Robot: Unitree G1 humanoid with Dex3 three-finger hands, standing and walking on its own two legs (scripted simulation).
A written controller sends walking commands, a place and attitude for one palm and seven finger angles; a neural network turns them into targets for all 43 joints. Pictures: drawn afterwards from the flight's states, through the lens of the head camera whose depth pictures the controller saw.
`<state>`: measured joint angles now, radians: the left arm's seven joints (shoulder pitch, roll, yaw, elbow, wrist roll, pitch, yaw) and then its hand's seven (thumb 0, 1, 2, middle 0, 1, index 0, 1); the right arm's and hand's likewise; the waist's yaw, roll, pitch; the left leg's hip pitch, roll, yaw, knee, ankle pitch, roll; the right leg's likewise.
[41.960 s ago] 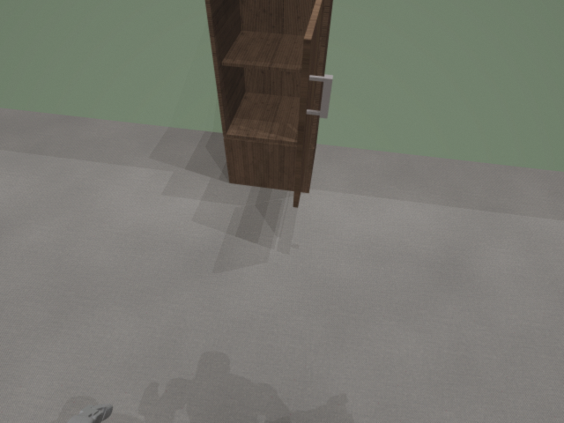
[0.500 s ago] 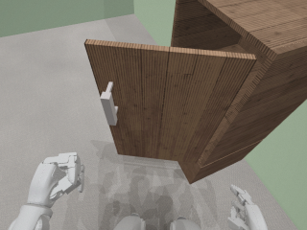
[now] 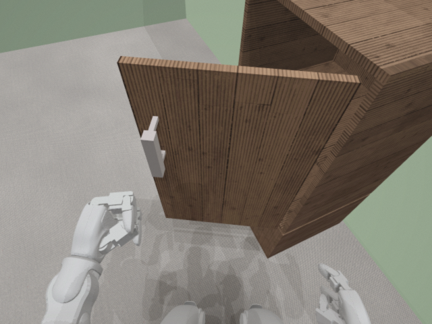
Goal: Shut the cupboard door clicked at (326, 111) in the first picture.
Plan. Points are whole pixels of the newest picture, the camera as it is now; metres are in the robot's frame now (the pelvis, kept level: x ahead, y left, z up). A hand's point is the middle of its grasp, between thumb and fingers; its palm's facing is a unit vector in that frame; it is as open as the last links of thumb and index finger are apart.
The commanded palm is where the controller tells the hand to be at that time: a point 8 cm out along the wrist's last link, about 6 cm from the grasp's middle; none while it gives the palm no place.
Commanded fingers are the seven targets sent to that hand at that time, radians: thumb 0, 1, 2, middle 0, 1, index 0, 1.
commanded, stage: bring the fist close to the handle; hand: left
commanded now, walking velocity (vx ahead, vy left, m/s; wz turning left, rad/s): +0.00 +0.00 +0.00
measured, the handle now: (156, 147) +0.43 +0.15 +0.05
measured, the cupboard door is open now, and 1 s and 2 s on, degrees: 60 60 48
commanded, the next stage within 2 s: push the door shut along its arc in 1.00 s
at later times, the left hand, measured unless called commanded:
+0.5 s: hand (162, 199) +0.32 +0.12 +0.06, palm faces -0.10 -0.99 -0.01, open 3.1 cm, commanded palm +0.31 +0.17 +0.06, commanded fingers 0.00 0.90 0.90 -1.30 -1.50 -1.30 -1.50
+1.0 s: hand (167, 194) +0.33 +0.11 +0.05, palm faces -0.08 -1.00 -0.02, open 3.1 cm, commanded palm +0.31 +0.17 +0.06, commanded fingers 0.00 0.90 0.90 -1.30 -1.50 -1.30 -1.50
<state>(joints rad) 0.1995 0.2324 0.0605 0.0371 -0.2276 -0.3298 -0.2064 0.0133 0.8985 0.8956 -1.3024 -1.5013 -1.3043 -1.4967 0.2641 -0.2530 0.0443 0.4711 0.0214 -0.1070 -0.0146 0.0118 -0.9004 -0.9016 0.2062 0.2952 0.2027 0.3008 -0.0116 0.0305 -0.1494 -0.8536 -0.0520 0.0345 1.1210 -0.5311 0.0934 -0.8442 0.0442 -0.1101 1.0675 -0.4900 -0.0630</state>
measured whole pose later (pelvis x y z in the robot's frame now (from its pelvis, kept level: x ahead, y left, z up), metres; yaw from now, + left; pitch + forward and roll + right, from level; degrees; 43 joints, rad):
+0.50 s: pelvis +0.01 -0.01 +0.00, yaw +0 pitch +16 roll -1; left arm -0.02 0.18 0.01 0.24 -0.18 -0.35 -0.12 0.01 0.90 0.90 -1.30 -1.50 -1.30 -1.50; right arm 0.26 -0.25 0.03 0.51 0.02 -0.06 0.01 0.01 -0.90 -0.90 0.20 0.30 0.20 0.30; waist -0.02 0.03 -0.14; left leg -0.84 -0.05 0.05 1.09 -0.52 0.09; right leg -0.84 0.05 -0.10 1.05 -0.49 -0.07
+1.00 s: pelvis +0.00 -0.02 +0.01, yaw +0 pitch +15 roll -1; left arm -0.09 0.18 0.04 0.37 -0.18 -0.41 -0.12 0.01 0.90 0.90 -1.30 -1.50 -1.30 -1.50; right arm 0.26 -0.26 0.02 0.54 0.02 -0.02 0.01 0.01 -0.90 -0.90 0.20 0.29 0.20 0.30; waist -0.02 0.02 -0.14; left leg -0.82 -0.05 0.05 1.06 -0.51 0.07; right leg -0.83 0.05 -0.09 1.04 -0.48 -0.08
